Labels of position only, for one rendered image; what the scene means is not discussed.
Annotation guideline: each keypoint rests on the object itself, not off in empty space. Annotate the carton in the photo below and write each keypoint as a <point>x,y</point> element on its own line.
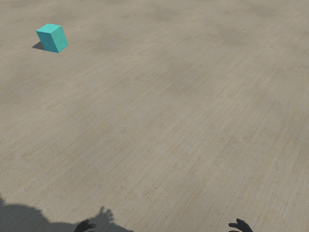
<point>52,37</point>

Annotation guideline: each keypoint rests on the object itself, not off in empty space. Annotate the robot left hand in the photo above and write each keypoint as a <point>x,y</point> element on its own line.
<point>83,226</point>

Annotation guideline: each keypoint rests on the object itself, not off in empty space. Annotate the robot right hand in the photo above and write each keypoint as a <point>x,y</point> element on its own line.
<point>240,225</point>

